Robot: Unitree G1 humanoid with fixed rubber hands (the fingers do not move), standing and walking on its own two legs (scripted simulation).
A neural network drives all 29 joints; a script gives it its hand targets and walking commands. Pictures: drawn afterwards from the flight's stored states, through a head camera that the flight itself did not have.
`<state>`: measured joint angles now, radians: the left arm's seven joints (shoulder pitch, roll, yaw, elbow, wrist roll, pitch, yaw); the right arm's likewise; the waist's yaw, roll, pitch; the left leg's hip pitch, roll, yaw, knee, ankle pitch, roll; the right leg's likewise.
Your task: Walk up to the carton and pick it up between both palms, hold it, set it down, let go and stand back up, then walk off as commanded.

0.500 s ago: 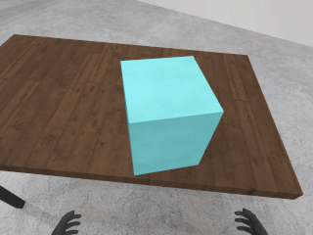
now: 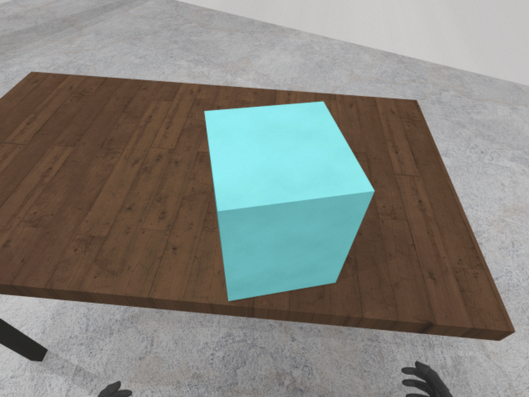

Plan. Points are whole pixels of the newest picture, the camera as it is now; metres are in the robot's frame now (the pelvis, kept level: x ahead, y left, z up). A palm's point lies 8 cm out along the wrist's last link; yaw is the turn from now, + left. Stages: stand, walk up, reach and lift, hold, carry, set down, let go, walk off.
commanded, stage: stand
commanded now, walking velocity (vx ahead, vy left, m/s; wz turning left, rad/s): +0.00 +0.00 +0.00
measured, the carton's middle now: (274, 203) +0.42 +0.01 +0.05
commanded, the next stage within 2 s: walk off in 1.20 s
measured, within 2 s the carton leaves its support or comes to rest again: neither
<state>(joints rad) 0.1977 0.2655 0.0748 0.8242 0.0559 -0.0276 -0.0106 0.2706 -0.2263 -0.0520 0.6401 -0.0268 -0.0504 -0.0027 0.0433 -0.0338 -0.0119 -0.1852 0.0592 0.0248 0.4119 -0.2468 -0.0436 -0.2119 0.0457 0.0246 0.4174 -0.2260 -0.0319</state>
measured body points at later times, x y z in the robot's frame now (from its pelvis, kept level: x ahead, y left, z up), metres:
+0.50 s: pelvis -0.01 +0.00 +0.00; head -0.02 +0.00 +0.45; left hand +0.09 +0.28 -0.12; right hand +0.13 -0.25 -0.09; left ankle -0.02 +0.14 -0.74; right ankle -0.01 -0.10 -0.74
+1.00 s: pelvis -0.02 +0.00 +0.00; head -0.04 +0.00 +0.45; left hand +0.07 +0.28 -0.12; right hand +0.11 -0.25 -0.10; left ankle -0.02 +0.14 -0.74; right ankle -0.01 -0.10 -0.74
